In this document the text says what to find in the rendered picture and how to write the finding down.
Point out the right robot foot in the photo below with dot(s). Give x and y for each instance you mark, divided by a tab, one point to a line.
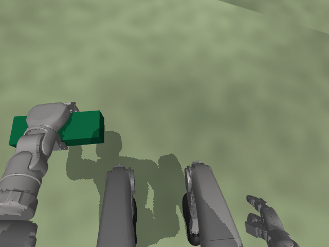
192	238

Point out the right robot hand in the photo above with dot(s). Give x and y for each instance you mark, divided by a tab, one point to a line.
259	226

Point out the left robot hand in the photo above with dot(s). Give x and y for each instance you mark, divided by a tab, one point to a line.
54	116

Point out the left robot arm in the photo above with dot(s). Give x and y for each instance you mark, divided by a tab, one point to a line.
20	184

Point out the right robot arm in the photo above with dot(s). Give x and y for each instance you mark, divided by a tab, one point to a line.
280	238

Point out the carton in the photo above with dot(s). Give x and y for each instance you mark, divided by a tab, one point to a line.
82	128

